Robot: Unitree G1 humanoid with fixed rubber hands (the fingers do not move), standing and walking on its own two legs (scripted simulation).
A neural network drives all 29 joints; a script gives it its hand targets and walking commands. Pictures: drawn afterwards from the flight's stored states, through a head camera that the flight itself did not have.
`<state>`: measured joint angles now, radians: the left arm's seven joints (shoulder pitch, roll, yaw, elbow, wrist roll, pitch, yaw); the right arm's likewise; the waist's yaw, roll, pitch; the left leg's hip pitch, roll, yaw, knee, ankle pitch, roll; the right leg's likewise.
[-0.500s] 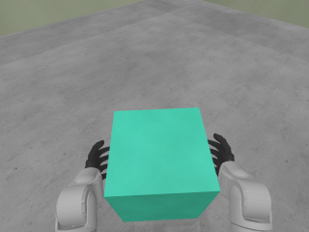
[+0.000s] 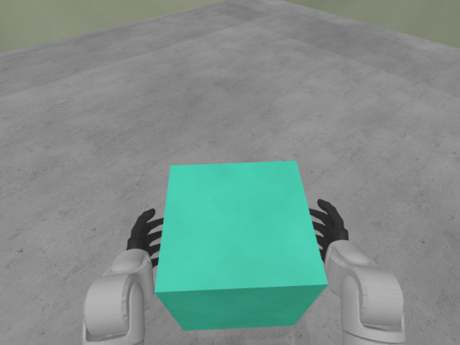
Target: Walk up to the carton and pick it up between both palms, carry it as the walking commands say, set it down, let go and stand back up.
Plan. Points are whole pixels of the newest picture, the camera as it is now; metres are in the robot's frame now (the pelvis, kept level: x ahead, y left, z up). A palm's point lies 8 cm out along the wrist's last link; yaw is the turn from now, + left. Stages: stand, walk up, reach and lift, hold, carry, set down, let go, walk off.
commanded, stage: carry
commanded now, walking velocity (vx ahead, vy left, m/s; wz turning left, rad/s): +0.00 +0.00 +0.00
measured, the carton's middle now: (236, 251) +0.27 +0.00 +0.02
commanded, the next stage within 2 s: hold in 0.66 s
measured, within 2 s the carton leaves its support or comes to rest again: neither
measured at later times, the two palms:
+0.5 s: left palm (137, 261) +0.23 +0.15 +0.08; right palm (333, 251) +0.23 -0.15 +0.09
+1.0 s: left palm (131, 262) +0.24 +0.17 +0.04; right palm (306, 245) +0.27 -0.12 +0.05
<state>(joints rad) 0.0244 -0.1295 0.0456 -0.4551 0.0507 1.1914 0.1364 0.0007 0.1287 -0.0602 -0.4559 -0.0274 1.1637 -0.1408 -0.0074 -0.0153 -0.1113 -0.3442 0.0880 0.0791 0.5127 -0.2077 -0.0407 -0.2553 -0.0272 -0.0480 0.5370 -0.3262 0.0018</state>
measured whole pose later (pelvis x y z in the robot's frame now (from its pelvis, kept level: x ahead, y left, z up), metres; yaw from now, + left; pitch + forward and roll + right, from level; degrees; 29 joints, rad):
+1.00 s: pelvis +0.01 +0.01 +0.01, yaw -3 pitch -4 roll +0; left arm 0.02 -0.10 0.08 -0.07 0.14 0.73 0.06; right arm -0.03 0.13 -0.04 0.00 -0.13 0.67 -0.07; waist 0.08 -0.03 0.06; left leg -0.10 0.03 0.02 0.31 -0.14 -0.02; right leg -0.02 -0.01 0.01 0.32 -0.23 0.01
